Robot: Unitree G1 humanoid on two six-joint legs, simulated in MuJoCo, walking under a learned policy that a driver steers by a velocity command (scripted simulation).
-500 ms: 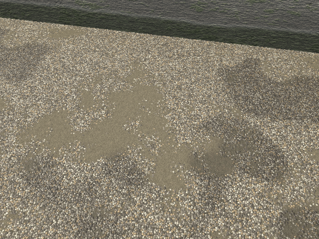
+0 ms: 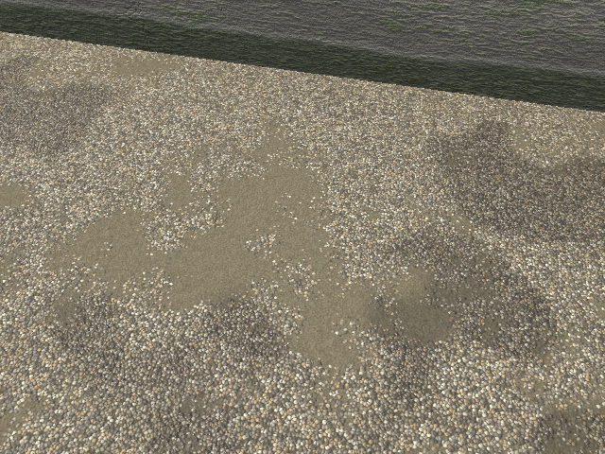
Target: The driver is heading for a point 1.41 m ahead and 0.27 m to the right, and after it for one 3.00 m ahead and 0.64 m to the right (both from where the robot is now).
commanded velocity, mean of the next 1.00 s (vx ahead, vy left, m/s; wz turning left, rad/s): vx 0.34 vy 0.00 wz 0.00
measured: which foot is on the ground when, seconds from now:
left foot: down 0.00-1.00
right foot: down 0.00-1.00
